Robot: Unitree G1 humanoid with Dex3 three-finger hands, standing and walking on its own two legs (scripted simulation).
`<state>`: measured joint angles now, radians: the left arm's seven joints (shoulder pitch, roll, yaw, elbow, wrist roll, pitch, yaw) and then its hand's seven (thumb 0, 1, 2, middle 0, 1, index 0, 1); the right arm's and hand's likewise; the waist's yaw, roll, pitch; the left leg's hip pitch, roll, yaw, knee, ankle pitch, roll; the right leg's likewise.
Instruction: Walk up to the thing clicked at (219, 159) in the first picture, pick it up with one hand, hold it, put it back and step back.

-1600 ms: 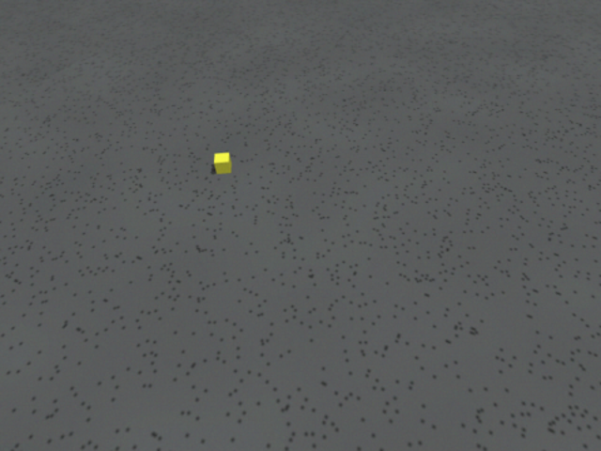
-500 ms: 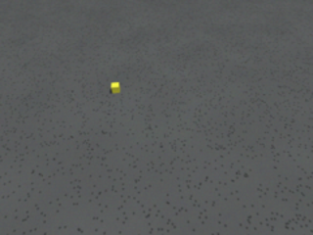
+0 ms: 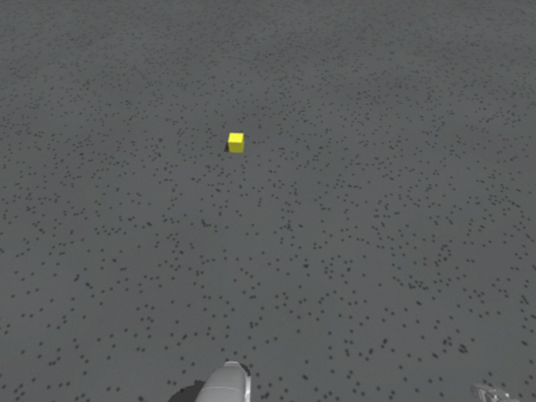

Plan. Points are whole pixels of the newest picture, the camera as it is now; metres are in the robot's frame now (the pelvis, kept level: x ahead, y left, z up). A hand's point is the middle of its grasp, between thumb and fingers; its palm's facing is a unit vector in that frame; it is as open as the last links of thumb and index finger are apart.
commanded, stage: walk up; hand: left
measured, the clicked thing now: (236, 142) +1.37 +0.29 -0.72
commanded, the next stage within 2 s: none
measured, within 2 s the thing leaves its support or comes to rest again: neither
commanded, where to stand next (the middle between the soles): +1.01 +0.02 m, yaw +1 degrees
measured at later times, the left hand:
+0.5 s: hand (147, 279) +0.32 +0.28 -0.11, palm faces -0.04 -0.89 -0.45, open 7.4 cm
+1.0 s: hand (184, 235) +0.45 +0.24 -0.15, palm faces +0.07 -0.93 -0.36, open 7.4 cm
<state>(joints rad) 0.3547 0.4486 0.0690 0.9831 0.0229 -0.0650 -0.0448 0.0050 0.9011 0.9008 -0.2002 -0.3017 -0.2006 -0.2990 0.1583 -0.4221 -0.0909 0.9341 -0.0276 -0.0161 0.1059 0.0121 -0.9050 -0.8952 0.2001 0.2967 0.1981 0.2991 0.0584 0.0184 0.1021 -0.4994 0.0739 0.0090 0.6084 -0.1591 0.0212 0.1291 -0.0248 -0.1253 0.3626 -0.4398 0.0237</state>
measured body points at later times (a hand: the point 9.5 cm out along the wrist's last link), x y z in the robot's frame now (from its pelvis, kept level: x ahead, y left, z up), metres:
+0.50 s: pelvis +0.24 -0.02 +0.00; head +0.24 -0.06 +0.45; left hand +0.32 +0.32 -0.08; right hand +0.27 -0.35 -0.13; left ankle +0.17 +0.13 -0.72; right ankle +0.33 -0.14 -0.73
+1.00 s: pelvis +0.46 -0.03 -0.01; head +0.49 -0.01 +0.44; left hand +0.44 +0.29 -0.13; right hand +0.62 -0.33 -0.10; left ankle +0.56 +0.07 -0.73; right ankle +0.34 -0.14 -0.72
